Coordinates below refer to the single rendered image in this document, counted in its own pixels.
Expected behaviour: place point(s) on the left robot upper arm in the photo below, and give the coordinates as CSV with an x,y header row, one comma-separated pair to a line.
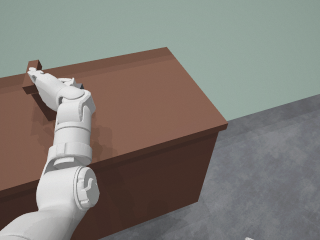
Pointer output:
x,y
63,196

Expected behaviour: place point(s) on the robot left hand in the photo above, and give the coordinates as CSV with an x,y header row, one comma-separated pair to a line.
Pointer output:
x,y
49,86

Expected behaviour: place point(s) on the robot left forearm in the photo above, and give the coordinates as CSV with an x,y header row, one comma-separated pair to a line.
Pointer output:
x,y
71,145

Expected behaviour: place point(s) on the tap lever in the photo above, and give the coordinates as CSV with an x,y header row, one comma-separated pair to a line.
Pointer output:
x,y
80,86

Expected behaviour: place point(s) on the counter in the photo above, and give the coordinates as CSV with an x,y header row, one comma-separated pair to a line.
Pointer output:
x,y
153,133

